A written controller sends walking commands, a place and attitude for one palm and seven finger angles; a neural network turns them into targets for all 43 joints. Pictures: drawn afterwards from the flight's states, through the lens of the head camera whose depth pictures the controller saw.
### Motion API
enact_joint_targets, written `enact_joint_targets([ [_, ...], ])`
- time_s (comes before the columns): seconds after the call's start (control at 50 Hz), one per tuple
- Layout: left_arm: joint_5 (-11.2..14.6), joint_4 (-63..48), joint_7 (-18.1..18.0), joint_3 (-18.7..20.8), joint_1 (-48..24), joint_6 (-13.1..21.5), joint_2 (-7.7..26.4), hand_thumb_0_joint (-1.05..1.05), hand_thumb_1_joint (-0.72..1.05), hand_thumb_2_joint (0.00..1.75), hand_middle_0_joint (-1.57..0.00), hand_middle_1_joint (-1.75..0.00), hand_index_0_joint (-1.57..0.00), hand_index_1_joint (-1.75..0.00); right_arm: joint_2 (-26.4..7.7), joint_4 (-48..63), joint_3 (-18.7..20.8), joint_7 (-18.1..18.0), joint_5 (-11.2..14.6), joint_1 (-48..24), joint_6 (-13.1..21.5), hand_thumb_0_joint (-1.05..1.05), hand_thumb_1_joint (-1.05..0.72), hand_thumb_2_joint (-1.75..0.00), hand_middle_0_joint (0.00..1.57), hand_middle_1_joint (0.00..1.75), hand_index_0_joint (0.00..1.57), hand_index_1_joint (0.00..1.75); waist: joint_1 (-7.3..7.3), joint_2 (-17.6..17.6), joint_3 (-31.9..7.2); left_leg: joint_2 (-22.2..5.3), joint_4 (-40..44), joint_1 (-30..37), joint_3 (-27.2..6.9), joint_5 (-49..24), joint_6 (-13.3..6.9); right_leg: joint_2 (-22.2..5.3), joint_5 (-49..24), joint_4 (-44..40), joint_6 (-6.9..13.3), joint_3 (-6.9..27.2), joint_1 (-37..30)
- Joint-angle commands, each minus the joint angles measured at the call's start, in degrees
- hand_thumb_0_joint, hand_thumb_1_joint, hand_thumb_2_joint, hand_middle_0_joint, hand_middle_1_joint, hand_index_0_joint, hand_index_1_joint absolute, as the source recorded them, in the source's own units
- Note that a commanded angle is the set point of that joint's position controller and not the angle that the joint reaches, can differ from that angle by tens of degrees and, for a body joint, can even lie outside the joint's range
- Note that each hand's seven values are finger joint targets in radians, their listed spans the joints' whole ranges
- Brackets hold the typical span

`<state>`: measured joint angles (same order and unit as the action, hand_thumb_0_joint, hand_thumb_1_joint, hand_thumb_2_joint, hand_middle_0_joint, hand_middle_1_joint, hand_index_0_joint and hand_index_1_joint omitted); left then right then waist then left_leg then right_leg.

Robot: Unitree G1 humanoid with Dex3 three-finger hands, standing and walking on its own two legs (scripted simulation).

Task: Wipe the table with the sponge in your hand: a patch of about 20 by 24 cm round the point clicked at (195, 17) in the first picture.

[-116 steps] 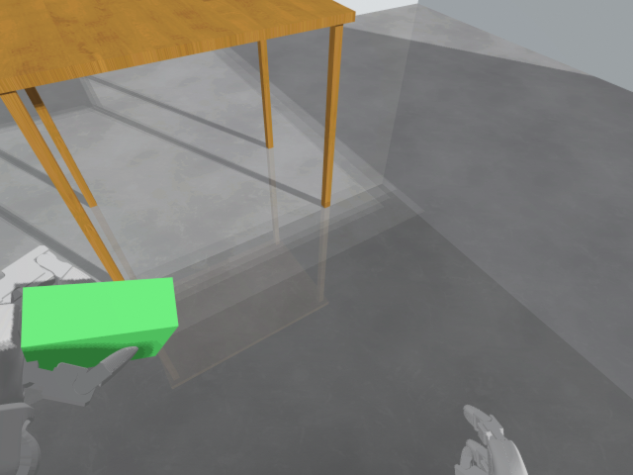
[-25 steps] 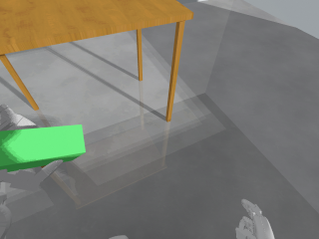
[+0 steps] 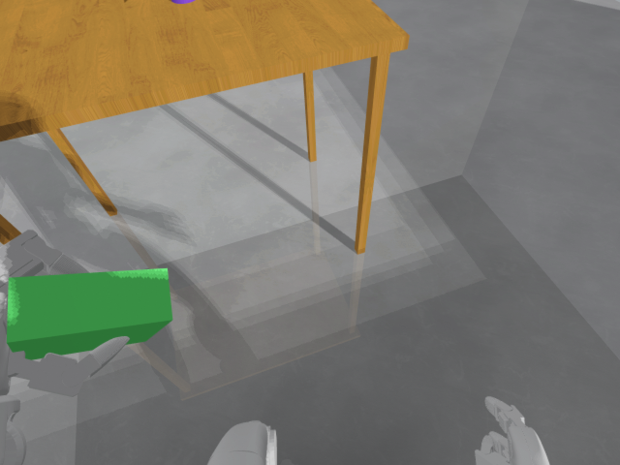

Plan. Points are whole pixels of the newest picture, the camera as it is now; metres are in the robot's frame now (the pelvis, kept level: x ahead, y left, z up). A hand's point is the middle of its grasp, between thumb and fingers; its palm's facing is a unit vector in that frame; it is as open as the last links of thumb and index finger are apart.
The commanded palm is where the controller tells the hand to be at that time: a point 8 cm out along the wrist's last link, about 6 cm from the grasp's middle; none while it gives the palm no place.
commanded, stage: walk to a spot facing it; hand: left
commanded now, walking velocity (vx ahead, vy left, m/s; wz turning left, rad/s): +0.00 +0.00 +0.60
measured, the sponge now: (113, 313) +0.23 +0.20 +0.15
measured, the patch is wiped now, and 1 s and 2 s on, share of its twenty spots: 0.00 0.00 0.00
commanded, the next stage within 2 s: turn to face it in 0.08 s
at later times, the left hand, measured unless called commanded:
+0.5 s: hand (36, 278) +0.25 +0.25 +0.19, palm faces +0.54 -0.72 -0.43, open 9.2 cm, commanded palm +0.21 +0.28 +0.18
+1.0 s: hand (108, 272) +0.27 +0.20 +0.17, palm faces +0.41 -0.81 -0.43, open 9.2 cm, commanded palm +0.22 +0.23 +0.18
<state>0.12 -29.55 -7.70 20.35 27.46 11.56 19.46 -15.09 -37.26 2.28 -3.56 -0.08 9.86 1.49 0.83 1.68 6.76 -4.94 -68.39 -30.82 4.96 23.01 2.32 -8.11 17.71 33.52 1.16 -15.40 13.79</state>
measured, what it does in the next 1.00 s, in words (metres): steps on the spot: left foot, then right foot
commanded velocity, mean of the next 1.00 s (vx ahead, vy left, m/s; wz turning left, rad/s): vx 0.03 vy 0.01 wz -0.12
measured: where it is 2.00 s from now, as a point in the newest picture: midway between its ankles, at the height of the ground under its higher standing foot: outside the picture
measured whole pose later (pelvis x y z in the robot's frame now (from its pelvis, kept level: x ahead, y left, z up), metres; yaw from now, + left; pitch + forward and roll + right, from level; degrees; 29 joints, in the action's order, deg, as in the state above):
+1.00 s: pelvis +0.05 -0.04 +0.00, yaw -2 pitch -1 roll +0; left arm 0.6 -26.0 -8.5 21.5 27.2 11.4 21.3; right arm -13.1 -32.9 1.2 -3.5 0.4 14.5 3.7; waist -0.5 0.3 0.3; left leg -4.6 -31.4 -12.1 6.5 17.8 0.9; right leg 0.7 20.6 37.0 -0.8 -3.5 18.9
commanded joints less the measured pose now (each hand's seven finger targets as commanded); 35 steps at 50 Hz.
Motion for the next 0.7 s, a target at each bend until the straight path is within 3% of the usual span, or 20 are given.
enact_joint_targets([
  [0.0, 1.4, -14.7, -3.4, 11.3, 0.8, 3.7, 13.1, 0.0, 0.1, 1.3, -1.2, -1.6, -1.2, -1.6, -0.6, 12.5, 0.6, -0.3, -0.2, -3.5, 2.6, 0.0, -0.9, -0.9, 0.2, 0.3, 0.2, 0.3, -1.96, -11.0, -11.2, -1.6, 16.9, 0.9, 4.2, -1.9, 0.1, -14.5, -34.9, -11.0, 4.6, 6.5, -9.8],
  [0.08, 1.7, -16.7, -4.6, 10.3, 2.2, 3.2, 11.6, 0.0, 0.1, 1.3, -1.2, -1.6, -1.2, -1.6, -0.2, 14.4, 1.0, -0.3, -0.3, -2.5, 2.4, 0.0, -0.9, -0.9, 0.2, 0.3, 0.2, 0.3, -2.47, -11.7, -13.2, 0.9, 28.6, 5.3, 7.6, -3.2, -0.2, -14.5, -39.6, -4.9, 4.0, 4.7, -11.8],
  [0.12, 2.1, -18.1, -4.8, 9.9, -0.2, 3.2, 12.0, 0.0, 0.1, 1.3, -1.2, -1.6, -1.2, -1.6, -0.9, 14.3, 1.6, -0.7, -0.2, -0.7, 2.4, 0.0, -0.9, -0.9, 0.2, 0.3, 0.2, 0.3, 0.09, -8.9, -15.9, 4.6, 36.7, 14.4, 9.5, -8.8, -0.4, -12.6, -39.9, 5.4, 1.5, 2.1, -8.5],
  [0.14, 2.3, -19.2, -4.9, 9.8, -1.4, 3.5, 12.4, 0.0, 0.1, 1.3, -1.2, -1.6, -1.2, -1.6, -1.4, 14.5, 1.9, -1.1, 0.0, 0.1, 2.4, 0.0, -0.9, -0.9, 0.2, 0.3, 0.2, 0.3, 1.72, -3.4, -18.5, 4.3, 42.0, 22.9, 7.4, -14.5, -1.6, -10.6, -35.8, 15.9, -0.9, 1.7, -3.7],
  [0.16, 2.8, -20.1, -4.7, 9.0, -0.2, 4.4, 11.4, 0.0, 0.1, 1.3, -1.2, -1.6, -1.2, -1.6, -2.6, 14.6, 2.2, -1.1, 0.0, -0.3, 3.0, 0.0, -0.9, -0.9, 0.2, 0.3, 0.2, 0.3, 1.19, 10.6, -19.6, -7.4, 43.9, 32.3, -9.6, -36.0, -7.7, -2.6, -5.3, 29.8, -4.5, 2.4, 8.8],
  [0.18, 2.8, -21.6, -4.5, 9.2, -2.0, 5.8, 12.5, 0.0, 0.1, 1.3, -1.2, -1.6, -1.2, -1.6, -3.6, 14.9, 1.9, -0.2, 0.3, -0.2, 4.1, 0.0, -0.9, -0.9, 0.2, 0.3, 0.2, 0.3, -0.36, 18.1, -20.3, -20.8, 44.0, 35.0, -30.0, -61.6, -16.3, 4.0, 23.7, 39.3, -5.0, 8.9, 18.2],
  [0.2, 1.6, -16.1, -3.4, 10.6, -1.0, 5.6, 14.8, 0.0, 0.1, 1.3, -1.2, -1.6, -1.2, -1.6, -4.0, 13.2, 1.8, 0.7, 0.2, 0.0, 4.5, 0.0, -0.9, -0.9, 0.2, 0.3, 0.2, 0.3, 0.33, 12.5, -18.7, -21.4, 44.0, 33.4, -28.7, -57.4, -16.5, 2.4, 20.4, 41.6, -4.3, 14.4, 20.8],
  [0.22, 1.7, -17.5, -3.2, 11.4, -1.8, 5.3, 15.0, 0.0, 0.1, 1.3, -1.2, -1.6, -1.2, -1.6, -4.8, 12.9, 2.9, 1.0, 0.8, -0.2, 4.1, 0.0, -0.9, -0.9, 0.2, 0.3, 0.2, 0.3, 0.36, 11.5, -19.1, -20.1, 43.0, 32.5, -25.0, -51.3, -16.5, 1.7, 17.7, 41.5, -4.4, 15.3, 21.8],
  [0.28, 2.1, -24.6, -2.7, 10.2, -1.4, 5.0, 13.6, 0.0, 0.1, 1.3, -1.2, -1.6, -1.2, -1.6, -3.1, 12.3, 2.0, 2.0, 0.8, -2.2, 4.9, 0.0, -0.9, -0.9, 0.2, 0.3, 0.2, 0.3, -0.63, 13.4, -17.2, -13.8, 44.9, 25.6, -12.0, -38.6, -12.5, 2.2, 9.1, 32.5, -4.5, 12.9, 17.8],
  [0.32, 2.7, -22.6, -2.4, 9.0, 0.4, 4.5, 11.7, 0.0, 0.1, 1.3, -1.2, -1.6, -1.2, -1.6, -2.5, 12.0, 1.0, 2.2, 0.4, -2.1, 5.9, 0.0, -0.9, -0.9, 0.2, 0.3, 0.2, 0.3, -0.88, 14.4, -15.8, -12.1, 47.6, 18.6, -7.2, -31.4, -10.6, 3.5, 5.6, 23.6, -4.5, 10.9, 10.4],
  [0.36, 2.6, -19.8, -2.2, 7.6, -1.3, 4.0, 10.3, 0.0, 0.1, 1.3, -1.2, -1.6, -1.2, -1.6, -2.3, 11.8, 0.3, 1.7, 0.2, -1.4, 6.8, 0.0, -0.9, -0.9, 0.2, 0.3, 0.2, 0.3, -0.6, 14.4, -14.3, -11.5, 49.6, 16.3, -5.1, -24.7, -9.2, 5.2, 4.4, 16.0, -4.4, 9.4, 6.3],
  [0.42, 2.4, -11.4, -2.4, 5.9, -4.2, 2.6, 8.8, 0.0, 0.1, 1.3, -1.2, -1.6, -1.2, -1.6, -2.1, 10.8, -0.7, 0.6, 0.5, -0.9, 7.2, 0.0, -0.9, -0.9, 0.2, 0.3, 0.2, 0.3, -0.56, 10.4, -13.1, -12.2, 48.0, 16.2, -3.9, -18.3, -7.8, 7.0, 3.2, 4.8, -4.7, 8.4, 1.1],
  [0.46, 1.7, -7.9, -2.3, 4.7, -7.9, 1.7, 8.4, 0.0, 0.1, 1.3, -1.2, -1.6, -1.2, -1.6, -2.0, 10.9, -1.1, 0.0, 0.6, -1.6, 6.9, 0.0, -0.9, -0.9, 0.2, 0.3, 0.2, 0.3, -0.99, 7.9, -11.8, -10.4, 44.3, 13.9, -1.2, -11.3, -5.5, 7.4, -2.4, -4.0, -4.7, 7.7, -3.4],
  [0.48, 1.3, -6.5, -2.0, 3.8, -10.2, 1.6, 8.3, 0.0, 0.1, 1.3, -1.2, -1.6, -1.2, -1.6, -1.9, 10.8, -1.1, -0.1, 0.7, -1.9, 6.8, 0.0, -0.9, -0.9, 0.2, 0.3, 0.2, 0.3, -0.89, 4.6, -10.4, -8.9, 40.6, 12.6, -0.3, -8.1, -4.0, 6.0, -5.8, -8.6, -4.1, 9.9, -4.3],
  [0.52, 0.9, -4.2, -2.0, 3.9, -13.3, 1.0, 10.4, 0.0, 0.1, 1.3, -1.2, -1.6, -1.2, -1.6, -0.4, 10.7, -1.7, -0.2, 0.3, -1.7, 6.5, 0.0, -0.9, -0.9, 0.2, 0.3, 0.2, 0.3, 0.27, -11.0, -10.1, 0.1, 27.4, 9.8, 2.8, 2.7, -0.4, -5.6, -21.2, -14.6, 1.6, 28.4, -0.1],
  [0.54, 1.6, -2.8, -1.6, 3.6, -12.5, 0.0, 10.2, 0.0, 0.1, 1.3, -1.2, -1.6, -1.2, -1.6, -1.3, 10.9, -0.8, 0.0, 0.3, -2.0, 6.4, 0.0, -0.9, -0.9, 0.2, 0.3, 0.2, 0.3, -1.25, -21.0, -10.1, 3.2, 17.3, 7.6, -0.2, 7.1, -0.1, -9.7, -19.6, -17.8, 4.6, 36.0, 1.5],
  [0.56, 1.2, -4.6, -1.6, 3.8, -13.3, -0.1, 10.8, 0.0, 0.1, 1.3, -1.2, -1.6, -1.2, -1.6, -1.4, 11.2, -1.0, 0.2, 0.3, -4.1, 6.0, 0.0, -0.9, -0.9, 0.2, 0.3, 0.2, 0.3, -1.44, -18.2, -10.2, 2.9, 10.7, 5.5, -2.7, 6.6, 0.0, -10.9, -20.7, -17.9, 6.5, 37.5, 0.9],
  [0.58, 1.3, -7.5, -1.8, 3.9, -13.7, 0.6, 11.1, 0.0, 0.1, 1.3, -1.2, -1.6, -1.2, -1.6, -0.1, 10.9, -2.0, 0.2, 0.4, -4.9, 5.8, 0.0, -0.9, -0.9, 0.2, 0.3, 0.2, 0.3, -1.07, -14.1, -10.8, 2.2, 8.5, 4.1, -4.5, 5.3, 0.2, -11.1, -24.4, -15.8, 7.6, 34.0, -1.4],
  [0.62, 1.1, -9.9, -2.3, 6.1, -10.3, 2.1, 12.1, 0.0, 0.1, 1.3, -1.2, -1.6, -1.2, -1.6, 0.0, 10.5, -2.4, -0.3, 0.1, -5.3, 5.1, 0.0, -0.9, -0.9, 0.2, 0.3, 0.2, 0.3, -1.26, -8.7, -13.6, 2.2, 12.7, 5.6, -3.2, 4.1, 0.4, -8.0, -33.1, -12.1, 7.0, 26.2, -5.1],
  [0.68, 1.4, -12.3, -2.4, 8.6, -5.3, 3.1, 13.1, 0.0, 0.1, 1.3, -1.2, -1.6, -1.2, -1.6, -0.3, 12.1, -1.7, -0.6, 0.1, -6.0, 4.2, 0.0, -0.9, -0.9, 0.2, 0.3, 0.2, 0.3, -2.09, -8.2, -15.1, 2.7, 21.7, 8.2, -1.9, 2.6, -0.1, -6.8, -31.5, -11.8, 7.4, 25.6, -6.6],
])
